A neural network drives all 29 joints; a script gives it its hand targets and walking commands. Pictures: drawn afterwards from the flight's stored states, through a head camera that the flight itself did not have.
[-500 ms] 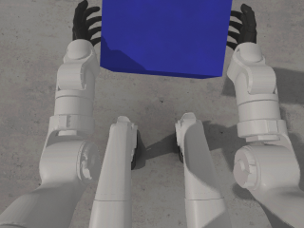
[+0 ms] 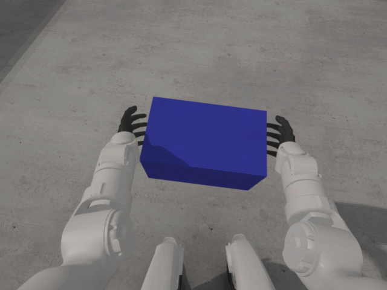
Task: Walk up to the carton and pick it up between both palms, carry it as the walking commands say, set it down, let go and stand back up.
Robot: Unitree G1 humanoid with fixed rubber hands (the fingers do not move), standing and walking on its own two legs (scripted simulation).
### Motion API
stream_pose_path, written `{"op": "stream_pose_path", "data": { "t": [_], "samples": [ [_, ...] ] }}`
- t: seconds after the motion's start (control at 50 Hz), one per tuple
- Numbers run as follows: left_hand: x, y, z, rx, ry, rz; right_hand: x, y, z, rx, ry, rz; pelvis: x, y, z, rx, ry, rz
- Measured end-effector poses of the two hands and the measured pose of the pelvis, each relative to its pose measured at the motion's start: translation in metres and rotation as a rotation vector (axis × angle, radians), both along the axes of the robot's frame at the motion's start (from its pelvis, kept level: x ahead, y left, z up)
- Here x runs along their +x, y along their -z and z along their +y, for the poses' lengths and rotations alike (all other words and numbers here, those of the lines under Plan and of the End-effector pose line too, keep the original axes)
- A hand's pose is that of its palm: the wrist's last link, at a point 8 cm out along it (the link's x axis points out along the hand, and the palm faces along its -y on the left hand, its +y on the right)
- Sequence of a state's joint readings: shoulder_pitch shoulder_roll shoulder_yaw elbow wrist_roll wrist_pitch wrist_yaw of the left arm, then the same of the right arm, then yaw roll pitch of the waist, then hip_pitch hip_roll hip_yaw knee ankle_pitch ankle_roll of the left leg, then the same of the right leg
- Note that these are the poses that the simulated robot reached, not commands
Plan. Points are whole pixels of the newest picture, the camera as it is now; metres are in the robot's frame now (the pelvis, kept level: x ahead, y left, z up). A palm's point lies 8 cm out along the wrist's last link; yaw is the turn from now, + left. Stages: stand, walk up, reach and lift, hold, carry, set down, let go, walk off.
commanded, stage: reach and lift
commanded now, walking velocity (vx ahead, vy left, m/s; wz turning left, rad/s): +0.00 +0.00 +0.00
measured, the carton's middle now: (203, 146) +0.45 -0.01 -0.05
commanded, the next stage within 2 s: none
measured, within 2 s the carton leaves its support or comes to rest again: neither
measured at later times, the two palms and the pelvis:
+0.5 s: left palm (121, 131) +0.42 +0.16 +0.07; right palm (295, 133) +0.41 -0.19 +0.06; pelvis +0.12 -0.02 +0.10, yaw +1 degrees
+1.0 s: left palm (90, 137) +0.37 +0.18 +0.13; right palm (301, 132) +0.37 -0.17 +0.13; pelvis +0.08 -0.02 +0.13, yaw +2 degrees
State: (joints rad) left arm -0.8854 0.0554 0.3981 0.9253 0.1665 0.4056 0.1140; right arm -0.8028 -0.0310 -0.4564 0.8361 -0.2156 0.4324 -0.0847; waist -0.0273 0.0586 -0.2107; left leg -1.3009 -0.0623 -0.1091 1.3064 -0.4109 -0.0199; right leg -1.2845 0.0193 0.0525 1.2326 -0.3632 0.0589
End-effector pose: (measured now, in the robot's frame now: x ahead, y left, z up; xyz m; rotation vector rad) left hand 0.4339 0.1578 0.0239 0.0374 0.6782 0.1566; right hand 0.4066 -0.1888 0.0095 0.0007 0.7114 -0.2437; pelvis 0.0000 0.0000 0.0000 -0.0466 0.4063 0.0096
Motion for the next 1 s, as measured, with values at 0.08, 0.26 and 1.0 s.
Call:
{"op": "stream_pose_path", "data": {
  "t": [0.08,0.26,1.0],
  "samples": [
    [0.003,-0.011,-0.012,-0.064,0.068,0.018,-0.005,-0.019,-0.019,0.031,0.002,0.001,0.014,-0.019,0.004,0.012,0.021,-0.033],
    [0.005,-0.018,-0.016,-0.063,0.062,0.059,0.01,-0.033,-0.024,0.004,-0.023,0.048,0.05,-0.058,0.005,0.045,0.059,-0.069],
    [-0.065,-0.108,0.025,-0.023,-0.054,-0.02,-0.036,-0.119,0.02,0.008,-0.099,-0.003,0.081,-0.13,-0.021,0.034,-0.023,-0.321]
  ]
}}
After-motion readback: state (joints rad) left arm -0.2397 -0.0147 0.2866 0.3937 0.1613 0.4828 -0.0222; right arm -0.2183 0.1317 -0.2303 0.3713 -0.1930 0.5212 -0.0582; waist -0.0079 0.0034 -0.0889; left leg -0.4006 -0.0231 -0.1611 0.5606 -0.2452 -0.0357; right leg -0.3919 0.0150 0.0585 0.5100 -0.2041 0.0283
